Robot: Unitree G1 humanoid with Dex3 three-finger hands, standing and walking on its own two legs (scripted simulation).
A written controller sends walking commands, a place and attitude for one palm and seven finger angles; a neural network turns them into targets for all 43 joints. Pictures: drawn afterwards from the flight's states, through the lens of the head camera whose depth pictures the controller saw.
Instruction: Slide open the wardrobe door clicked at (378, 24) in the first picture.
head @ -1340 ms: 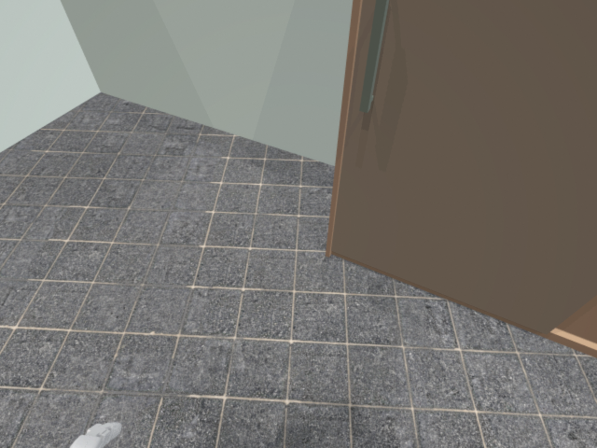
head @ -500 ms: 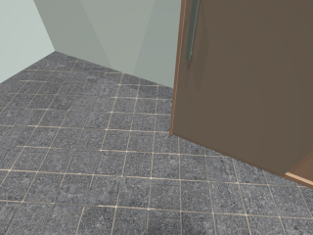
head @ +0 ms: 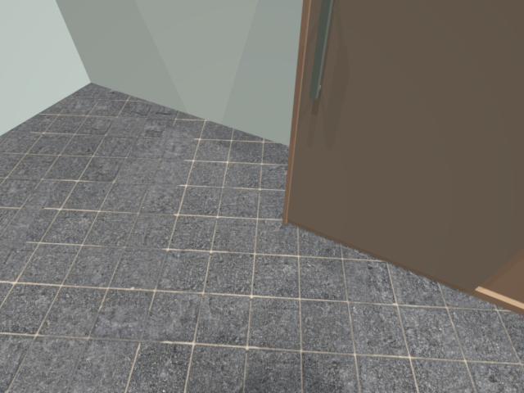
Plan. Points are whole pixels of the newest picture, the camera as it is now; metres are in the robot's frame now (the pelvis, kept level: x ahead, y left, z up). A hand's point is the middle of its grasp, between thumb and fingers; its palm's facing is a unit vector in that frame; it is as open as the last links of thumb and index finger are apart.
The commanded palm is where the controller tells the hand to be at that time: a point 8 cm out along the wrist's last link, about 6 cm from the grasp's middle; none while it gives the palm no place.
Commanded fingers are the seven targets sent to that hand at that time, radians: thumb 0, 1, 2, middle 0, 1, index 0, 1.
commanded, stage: look at it before walking up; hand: left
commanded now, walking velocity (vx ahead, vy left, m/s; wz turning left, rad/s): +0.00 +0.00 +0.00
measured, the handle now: (322, 47) +0.93 -0.11 +0.10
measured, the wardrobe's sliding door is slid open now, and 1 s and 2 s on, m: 0.00 0.00 0.00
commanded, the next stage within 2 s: turn to face it in 0.10 s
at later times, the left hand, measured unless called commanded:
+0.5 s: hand out of the picture +0.07 +0.21 -0.17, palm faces -0.10 -0.95 -0.29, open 7.4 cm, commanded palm none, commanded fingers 0.00 0.90 0.90 -0.20 -0.30 -0.20 -0.30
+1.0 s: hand out of the picture +0.06 +0.20 -0.18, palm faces -0.20 -0.95 -0.22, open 7.4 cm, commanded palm none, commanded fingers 0.00 0.90 0.90 -0.20 -0.30 -0.20 -0.30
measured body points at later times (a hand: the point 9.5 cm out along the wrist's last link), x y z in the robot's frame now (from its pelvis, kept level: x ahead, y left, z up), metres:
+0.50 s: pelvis -0.01 -0.01 -0.01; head +0.02 -0.01 +0.43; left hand +0.08 +0.26 -0.15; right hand +0.06 -0.28 -0.16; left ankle +0.00 +0.13 -0.75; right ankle +0.00 -0.11 -0.74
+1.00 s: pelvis -0.04 +0.02 -0.01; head -0.01 +0.03 +0.43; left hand +0.07 +0.25 -0.17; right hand -0.02 -0.25 -0.15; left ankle -0.03 +0.14 -0.75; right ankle +0.00 -0.10 -0.75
